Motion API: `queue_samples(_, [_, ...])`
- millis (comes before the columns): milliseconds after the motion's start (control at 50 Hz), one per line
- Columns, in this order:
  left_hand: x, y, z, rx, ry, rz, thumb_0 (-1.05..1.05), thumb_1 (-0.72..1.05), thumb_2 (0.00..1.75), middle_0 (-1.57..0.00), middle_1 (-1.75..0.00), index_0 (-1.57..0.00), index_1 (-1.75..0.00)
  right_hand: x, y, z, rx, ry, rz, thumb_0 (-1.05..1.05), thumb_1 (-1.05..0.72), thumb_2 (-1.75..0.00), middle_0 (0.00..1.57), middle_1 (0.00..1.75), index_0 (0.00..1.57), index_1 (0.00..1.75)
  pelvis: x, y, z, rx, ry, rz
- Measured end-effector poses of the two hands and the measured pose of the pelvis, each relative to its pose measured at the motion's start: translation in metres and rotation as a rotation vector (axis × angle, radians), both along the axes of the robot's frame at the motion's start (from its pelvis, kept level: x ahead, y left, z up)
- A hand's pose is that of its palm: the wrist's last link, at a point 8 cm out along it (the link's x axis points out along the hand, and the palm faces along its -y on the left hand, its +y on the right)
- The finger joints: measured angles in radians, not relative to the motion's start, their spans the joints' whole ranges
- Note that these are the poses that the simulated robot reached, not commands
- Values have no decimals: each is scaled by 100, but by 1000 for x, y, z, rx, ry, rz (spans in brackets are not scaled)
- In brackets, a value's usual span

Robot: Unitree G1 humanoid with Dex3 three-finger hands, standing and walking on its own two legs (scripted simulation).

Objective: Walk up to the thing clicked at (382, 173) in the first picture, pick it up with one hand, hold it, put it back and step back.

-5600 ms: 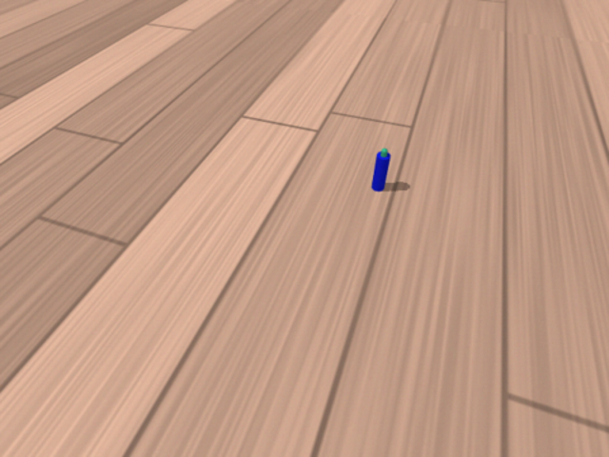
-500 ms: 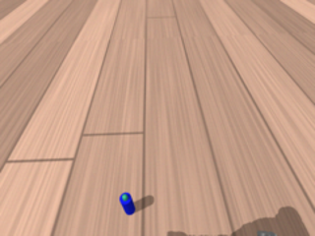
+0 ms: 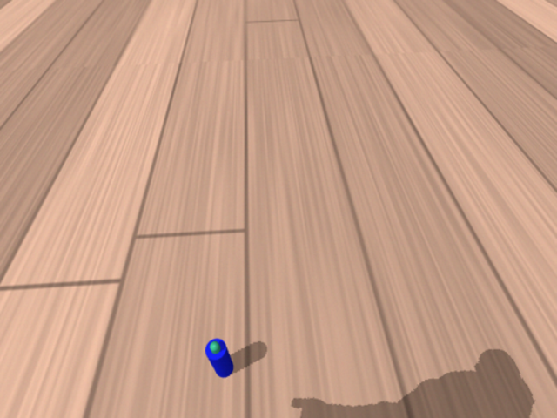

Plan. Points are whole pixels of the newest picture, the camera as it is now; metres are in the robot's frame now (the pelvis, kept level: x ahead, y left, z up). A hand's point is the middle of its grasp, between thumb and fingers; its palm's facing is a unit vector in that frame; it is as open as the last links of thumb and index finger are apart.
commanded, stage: stand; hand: left
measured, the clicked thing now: (219, 357) +0.41 +0.21 -0.66
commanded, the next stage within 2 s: none
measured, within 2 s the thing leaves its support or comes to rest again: neither
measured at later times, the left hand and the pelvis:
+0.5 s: hand out of the picture +0.09 +0.25 -0.16, palm faces -0.01 -0.94 -0.35, open 7.4 cm; pelvis +0.02 +0.00 +0.00, yaw +1 degrees
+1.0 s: hand out of the picture +0.10 +0.25 -0.15, palm faces +0.00 -0.94 -0.35, open 7.4 cm; pelvis +0.03 -0.01 +0.00, yaw +1 degrees
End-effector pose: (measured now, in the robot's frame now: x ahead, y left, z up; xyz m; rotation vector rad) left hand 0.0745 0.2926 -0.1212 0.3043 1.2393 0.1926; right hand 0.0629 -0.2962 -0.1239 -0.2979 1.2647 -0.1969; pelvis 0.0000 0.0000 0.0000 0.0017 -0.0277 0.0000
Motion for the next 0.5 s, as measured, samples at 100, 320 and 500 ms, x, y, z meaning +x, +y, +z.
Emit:
queue_samples(100, [4,2,2,10,-11,-4,1,91,89,-21,-30,-21,-30,4,2,-1,4,-2,6,1,-90,-90,20,30,20,30,5,0,0,1,4,7])
queue_samples(320, [10,4,4,18,-20,3,1,91,89,-21,-30,-21,-30,22,1,1,3,-23,22,1,-90,-90,20,30,20,30,15,-1,0,-1,7,16])
queue_samples(500, [12,3,3,18,-8,10,1,91,89,-21,-30,-21,-30,35,-1,2,-3,-29,33,1,-90,-90,20,30,20,30,21,-2,0,-2,10,20])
